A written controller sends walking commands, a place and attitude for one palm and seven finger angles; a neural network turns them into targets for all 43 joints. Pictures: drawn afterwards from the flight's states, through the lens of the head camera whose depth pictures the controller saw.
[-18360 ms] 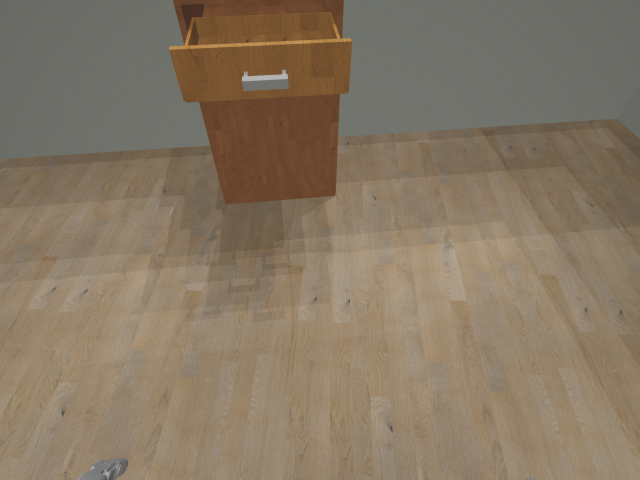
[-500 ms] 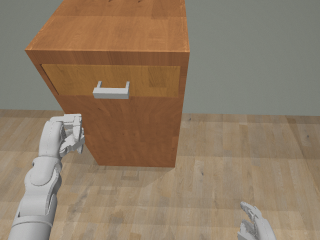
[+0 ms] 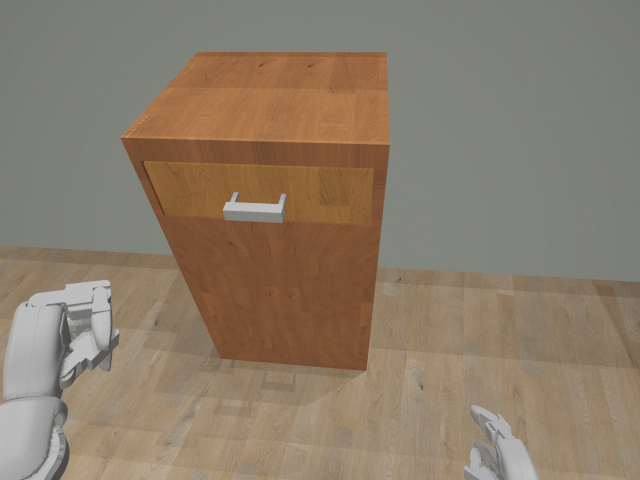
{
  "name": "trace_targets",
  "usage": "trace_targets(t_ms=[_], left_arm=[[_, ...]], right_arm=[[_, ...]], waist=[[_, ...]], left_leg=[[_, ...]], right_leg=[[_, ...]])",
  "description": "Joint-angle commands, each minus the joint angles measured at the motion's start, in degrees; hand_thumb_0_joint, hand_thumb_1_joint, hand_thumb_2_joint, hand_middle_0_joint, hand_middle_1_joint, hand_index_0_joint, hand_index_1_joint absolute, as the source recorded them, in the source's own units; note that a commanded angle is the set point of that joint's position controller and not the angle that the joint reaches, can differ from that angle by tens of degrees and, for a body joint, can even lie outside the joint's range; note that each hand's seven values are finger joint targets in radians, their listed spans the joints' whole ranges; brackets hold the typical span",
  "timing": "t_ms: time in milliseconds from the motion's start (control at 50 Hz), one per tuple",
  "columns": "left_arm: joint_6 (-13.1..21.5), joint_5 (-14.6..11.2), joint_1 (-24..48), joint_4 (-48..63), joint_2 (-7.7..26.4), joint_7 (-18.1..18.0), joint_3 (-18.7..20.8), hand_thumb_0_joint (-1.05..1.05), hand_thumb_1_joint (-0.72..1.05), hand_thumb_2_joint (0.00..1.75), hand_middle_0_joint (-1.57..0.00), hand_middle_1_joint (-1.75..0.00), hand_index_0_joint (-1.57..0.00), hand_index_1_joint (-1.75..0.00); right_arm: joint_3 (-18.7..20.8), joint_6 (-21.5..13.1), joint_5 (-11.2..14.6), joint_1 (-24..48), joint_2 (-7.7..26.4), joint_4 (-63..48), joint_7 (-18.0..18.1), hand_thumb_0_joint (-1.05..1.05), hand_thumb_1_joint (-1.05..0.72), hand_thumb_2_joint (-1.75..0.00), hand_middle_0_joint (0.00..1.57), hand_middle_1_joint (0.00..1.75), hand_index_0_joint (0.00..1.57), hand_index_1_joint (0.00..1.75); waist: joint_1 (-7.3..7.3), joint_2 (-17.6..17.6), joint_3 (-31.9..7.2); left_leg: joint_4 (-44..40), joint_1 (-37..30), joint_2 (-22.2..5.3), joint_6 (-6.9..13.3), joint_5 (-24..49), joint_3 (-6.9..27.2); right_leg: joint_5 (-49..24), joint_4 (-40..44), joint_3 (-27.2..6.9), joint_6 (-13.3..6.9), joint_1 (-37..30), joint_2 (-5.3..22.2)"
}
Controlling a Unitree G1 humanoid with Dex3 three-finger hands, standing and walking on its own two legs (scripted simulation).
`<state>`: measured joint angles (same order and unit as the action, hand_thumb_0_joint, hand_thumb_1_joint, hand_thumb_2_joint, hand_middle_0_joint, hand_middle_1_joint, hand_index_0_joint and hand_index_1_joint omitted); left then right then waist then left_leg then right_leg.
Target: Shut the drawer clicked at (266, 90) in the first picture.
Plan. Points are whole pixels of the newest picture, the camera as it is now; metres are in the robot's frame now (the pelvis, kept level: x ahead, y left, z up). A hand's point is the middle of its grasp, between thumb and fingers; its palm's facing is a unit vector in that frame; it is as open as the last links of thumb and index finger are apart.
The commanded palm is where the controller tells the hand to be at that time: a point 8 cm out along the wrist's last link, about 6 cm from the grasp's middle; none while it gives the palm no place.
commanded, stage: draw the hand back to the body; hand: left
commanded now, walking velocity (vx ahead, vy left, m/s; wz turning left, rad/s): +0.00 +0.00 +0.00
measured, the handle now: (256, 204) +0.61 +0.21 -0.02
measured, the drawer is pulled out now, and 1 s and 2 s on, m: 0.00 0.00 0.00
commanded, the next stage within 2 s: step back with the hand held close in 0.26 s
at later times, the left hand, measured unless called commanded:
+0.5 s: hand (84, 362) +0.17 +0.23 +0.17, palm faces +0.39 -0.80 -0.45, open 3.2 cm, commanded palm +0.11 +0.27 +0.17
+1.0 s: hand (45, 416) +0.13 +0.25 +0.15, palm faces +0.36 -0.78 -0.51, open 3.2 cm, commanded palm +0.06 +0.29 +0.17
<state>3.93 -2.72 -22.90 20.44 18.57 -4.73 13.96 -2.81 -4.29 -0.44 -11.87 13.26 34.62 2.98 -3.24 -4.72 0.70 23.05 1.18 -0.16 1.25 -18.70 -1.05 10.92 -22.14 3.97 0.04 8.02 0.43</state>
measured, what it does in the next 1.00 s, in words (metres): shifts its weight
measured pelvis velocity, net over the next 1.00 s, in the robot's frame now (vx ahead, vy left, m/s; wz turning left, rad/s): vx -0.07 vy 0.01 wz -0.03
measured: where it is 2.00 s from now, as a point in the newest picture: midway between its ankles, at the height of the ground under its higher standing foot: outside the picture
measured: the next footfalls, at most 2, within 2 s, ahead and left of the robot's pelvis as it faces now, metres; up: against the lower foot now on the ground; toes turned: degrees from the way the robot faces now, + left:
right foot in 1.68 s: -0.07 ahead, -0.12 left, +0.00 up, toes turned +7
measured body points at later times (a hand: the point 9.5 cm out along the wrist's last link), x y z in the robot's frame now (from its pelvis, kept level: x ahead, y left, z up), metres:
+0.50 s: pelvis -0.02 -0.01 +0.00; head -0.03 -0.03 +0.45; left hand +0.14 +0.27 +0.19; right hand +0.15 -0.24 -0.09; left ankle -0.06 +0.10 -0.74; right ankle +0.01 -0.12 -0.74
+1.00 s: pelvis -0.07 +0.01 -0.02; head -0.06 +0.01 +0.43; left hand +0.10 +0.29 +0.18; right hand +0.10 -0.23 -0.09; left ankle -0.06 +0.10 -0.74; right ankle +0.01 -0.12 -0.74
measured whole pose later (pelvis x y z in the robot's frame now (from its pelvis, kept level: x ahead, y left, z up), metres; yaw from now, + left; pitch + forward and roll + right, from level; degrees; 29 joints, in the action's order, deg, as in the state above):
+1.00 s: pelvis -0.07 +0.01 -0.02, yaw -1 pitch +0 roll +1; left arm 13.3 0.9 -33.2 30.1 20.7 -7.1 21.9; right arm -0.2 -3.6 0.1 -11.9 12.5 30.6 4.5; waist -0.4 -0.4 1.4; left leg 33.8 16.2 2.4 3.4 -17.6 -3.9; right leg 8.4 -31.9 0.9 1.3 23.3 3.1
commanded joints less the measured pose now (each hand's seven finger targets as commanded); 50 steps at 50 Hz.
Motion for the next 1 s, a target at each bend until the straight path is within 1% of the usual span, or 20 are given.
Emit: trace_targets(t_ms=[0, 20, 60, 120, 180, 200, 260, 360, 380, 400, 420, 460, 520, 580, 620, 660, 740, 860, 920, 980], left_arm=[[4.7, -0.5, 0.5, 17.5, 10.7, -1.4, 8.7, 0.0, 0.9, 0.9, -1.4, -1.6, -1.4, -1.6], [4.8, -0.4, -0.8, 17.6, 11.4, -1.4, 9.6, 0.0, 0.9, 0.9, -1.4, -1.6, -1.4, -1.6], [5.3, -0.5, -3.2, 19.2, 11.3, -1.4, 10.4, 0.0, 0.9, 0.9, -1.4, -1.6, -1.4, -1.6], [5.4, -0.1, -0.7, 16.2, 8.7, -1.3, 7.6, 0.0, 0.9, 0.9, -1.4, -1.6, -1.4, -1.6], [6.1, 0.2, 0.5, 16.3, 9.5, -1.9, 8.1, 0.0, 0.9, 0.9, -1.4, -1.6, -1.4, -1.6], [6.3, 0.3, 0.3, 16.6, 10.2, -2.1, 8.9, 0.0, 0.9, 0.9, -1.4, -1.6, -1.4, -1.6], [6.7, 0.3, -0.6, 17.5, 10.3, -2.3, 9.1, 0.0, 0.9, 0.9, -1.4, -1.6, -1.4, -1.6], [6.6, 0.4, -1.0, 17.2, 10.4, -2.2, 9.5, 0.0, 0.9, 0.9, -1.4, -1.6, -1.4, -1.6], [9.8, 0.3, 4.2, 20.2, 16.0, -2.7, 16.9, 0.0, 0.9, 0.9, -1.4, -1.6, -1.4, -1.6], [9.8, 0.7, -2.2, 14.0, 11.3, -2.3, 13.8, 0.0, 0.9, 0.9, -1.4, -1.6, -1.4, -1.6], [10.5, 0.8, -2.6, 15.3, 11.1, -2.2, 13.5, 0.0, 0.9, 0.9, -1.4, -1.6, -1.4, -1.6], [11.2, 0.9, -6.8, 15.0, 9.7, -2.2, 12.5, 0.0, 0.9, 0.9, -1.4, -1.6, -1.4, -1.6], [11.9, 0.8, -9.3, 17.8, 10.3, -2.6, 12.9, 0.0, 0.9, 0.9, -1.4, -1.6, -1.4, -1.6], [11.9, 0.9, -11.3, 18.7, 11.5, -3.1, 14.1, 0.0, 0.9, 0.9, -1.4, -1.6, -1.4, -1.6], [11.9, 0.8, -11.8, 19.8, 13.0, -3.2, 15.5, 0.0, 0.9, 0.9, -1.4, -1.6, -1.4, -1.6], [11.7, 0.7, -12.7, 19.3, 12.5, -3.2, 15.4, 0.0, 0.9, 0.9, -1.4, -1.6, -1.4, -1.6], [11.5, 0.9, -12.3, 19.5, 11.9, -3.1, 14.7, 0.0, 0.9, 0.9, -1.4, -1.6, -1.4, -1.6], [12.2, 2.6, -9.6, 20.4, 11.3, -3.6, 14.5, 0.0, 0.9, 0.9, -1.4, -1.6, -1.4, -1.6], [12.6, 3.1, -7.2, 21.9, 12.0, -3.8, 15.2, 0.0, 0.9, 0.9, -1.4, -1.6, -1.4, -1.6], [13.0, 3.0, -7.5, 22.1, 11.9, -4.0, 15.0, 0.0, 0.9, 0.9, -1.4, -1.6, -1.4, -1.6]], right_arm=[[3.0, -5.1, -0.2, 6.8, 5.6, -9.1, 0.7, 0.0, -0.9, -0.9, 0.2, 0.3, 0.2, 0.3], [3.2, -5.5, -0.2, 7.0, 5.7, -9.1, 0.9, 0.0, -0.9, -0.9, 0.2, 0.3, 0.2, 0.3], [3.3, -6.1, 0.1, 6.8, 5.4, -9.1, 1.1, 0.0, -0.9, -0.9, 0.2, 0.3, 0.2, 0.3], [3.6, -6.8, 0.1, 6.4, 5.8, -7.9, 1.6, 0.0, -0.9, -0.9, 0.2, 0.3, 0.2, 0.3], [3.6, -7.7, 0.1, 6.0, 5.8, -7.7, 2.0, 0.0, -0.9, -0.9, 0.2, 0.3, 0.2, 0.3], [3.6, -8.0, -0.1, 5.7, 5.8, -7.6, 2.1, 0.0, -0.9, -0.9, 0.2, 0.3, 0.2, 0.3], [3.5, -8.8, -0.3, 5.9, 5.6, -7.4, 2.1, 0.0, -0.9, -0.9, 0.2, 0.3, 0.2, 0.3], [3.4, -9.3, -0.4, 6.4, 5.3, -7.0, 2.1, 0.0, -0.9, -0.9, 0.2, 0.3, 0.2, 0.3], [3.6, -7.5, -0.3, 5.4, 6.8, -8.8, 1.9, 0.0, -0.9, -0.9, 0.2, 0.3, 0.2, 0.3], [4.0, -6.2, -0.3, 5.2, 5.7, -7.5, 1.8, 0.0, -0.9, -0.9, 0.2, 0.3, 0.2, 0.3], [4.0, -5.5, -0.5, 5.4, 5.6, -8.2, 1.6, 0.0, -0.9, -0.9, 0.2, 0.3, 0.2, 0.3], [4.5, -4.2, -0.7, 5.2, 5.8, -8.0, 1.3, 0.0, -0.9, -0.9, 0.2, 0.3, 0.2, 0.3], [5.1, -3.2, -0.6, 6.0, 6.3, -8.8, 1.5, 0.0, -0.9, -0.9, 0.2, 0.3, 0.2, 0.3], [5.7, -2.2, -0.3, 6.0, 6.4, -10.1, 1.7, 0.0, -0.9, -0.9, 0.2, 0.3, 0.2, 0.3], [6.1, -1.7, -0.2, 6.6, 6.6, -10.8, 1.9, 0.0, -0.9, -0.9, 0.2, 0.3, 0.2, 0.3], [6.3, -1.3, 0.1, 6.2, 6.3, -11.3, 1.8, 0.0, -0.9, -0.9, 0.2, 0.3, 0.2, 0.3], [6.4, -1.0, 0.2, 6.5, 6.4, -11.7, 2.0, 0.0, -0.9, -0.9, 0.2, 0.3, 0.2, 0.3], [6.2, -1.9, 0.3, 5.9, 7.1, -12.6, 2.3, 0.0, -0.9, -0.9, 0.2, 0.3, 0.2, 0.3], [6.2, -2.4, 0.3, 5.5, 7.2, -13.0, 2.4, 0.0, -0.9, -0.9, 0.2, 0.3, 0.2, 0.3], [6.3, -2.8, 0.3, 4.4, 6.8, -13.0, 2.1, 0.0, -0.9, -0.9, 0.2, 0.3, 0.2, 0.3]], waist=[[-0.72, 1.7, -4.4], [-1.0, 2.7, -3.4], [-1.08, 1.7, -2.5], [0.17, 3.1, 2.7], [-0.06, 1.8, 1.3], [-0.41, 3.4, -0.6], [-0.78, 1.7, -2.0], [-1.0, 2.1, -0.8], [2.3, 4.1, 4.2], [2.56, 5.9, 3.4], [2.43, 6.2, 2.7], [2.72, 5.9, -2.5], [2.69, 2.0, -7.3], [2.52, 2.4, -10.5], [2.2, 1.5, -11.5], [2.29, 3.1, -11.0], [2.61, 2.9, -8.3], [2.88, 0.9, -3.8], [3.18, 2.0, -3.2], [3.56, 6.5, -3.2]], left_leg=[[-3.6, 8.0, -1.3, -0.7, 18.0, 1.4], [-3.6, 8.4, -1.2, -0.7, 16.7, 1.7], [-3.4, 8.3, -1.3, -0.4, 14.5, 1.2], [-3.4, 9.0, -1.2, 0.2, 9.3, 1.1], [-3.5, 8.5, -0.9, 0.5, 6.8, 1.1], [-3.5, 8.3, -0.9, 0.6, 7.4, 1.3], [-3.5, 8.0, -0.8, 0.4, 9.3, 1.3], [-3.4, 8.1, -0.8, 0.3, 11.0, 1.0], [-1.5, 13.0, -1.0, 1.2, 5.7, 1.4], [0.4, 11.8, -0.7, 1.3, 4.9, 2.1], [0.7, 11.9, -0.5, 1.2, 5.3, 2.1], [0.8, 11.2, -0.9, 1.0, 7.8, 1.8], [-1.7, 11.3, -1.8, 1.0, 13.6, 2.7], [-2.1, 12.8, -2.9, 0.6, 21.0, 3.6], [-1.5, 14.1, -3.1, 0.4, 23.8, 3.9], [-1.0, 15.8, -3.4, 0.1, 24.5, 4.1], [-1.9, 19.5, -4.0, 0.8, 18.3, 4.8], [-7.2, 35.3, -6.5, 4.5, -5.5, 7.6], [-6.3, 39.6, -6.1, 5.2, -12.6, 7.7], [-0.5, 35.9, -3.3, 4.3, -12.8, 5.8]], right_leg=[[-9.4, 0.9, -2.0, -1.6, -8.0, 0.1], [-8.3, 1.5, -2.2, -1.7, -7.5, -0.2], [-6.4, 1.9, -2.6, -1.6, -6.5, 0.1], [-0.5, 4.0, -3.3, -1.6, -2.4, 0.1], [2.4, 3.8, -3.3, -1.5, -2.5, 0.6], [1.9, 3.5, -3.1, -1.4, -3.8, 0.7], [-0.5, 3.1, -3.4, -1.6, -5.4, 0.8], [-2.8, 3.3, -3.9, -1.6, -5.7, 0.6], [-2.0, 7.3, -12.3, -2.1, 1.4, 3.7], [0.7, 8.9, -13.0, -2.7, 3.4, 5.5], [0.9, 9.4, -13.1, -2.9, 4.0, 5.9], [-2.3, 7.3, -11.5, -2.8, 2.0, 6.5], [-11.8, 2.0, -8.5, -2.0, -1.5, 5.1], [-19.0, -3.4, -5.9, -1.0, -4.1, 3.7], [-22.5, -5.5, -5.9, -0.8, -5.0, 3.6], [-24.1, -7.0, -6.1, -0.7, -5.0, 3.7], [-20.2, -7.9, -6.7, -0.2, -3.1, 3.5], [-11.0, -13.5, -7.2, 0.8, -7.9, 1.7], [-9.7, -13.9, -9.0, 0.6, -8.9, 2.1], [-5.1, -7.9, -12.6, -0.5, -3.5, 4.5]])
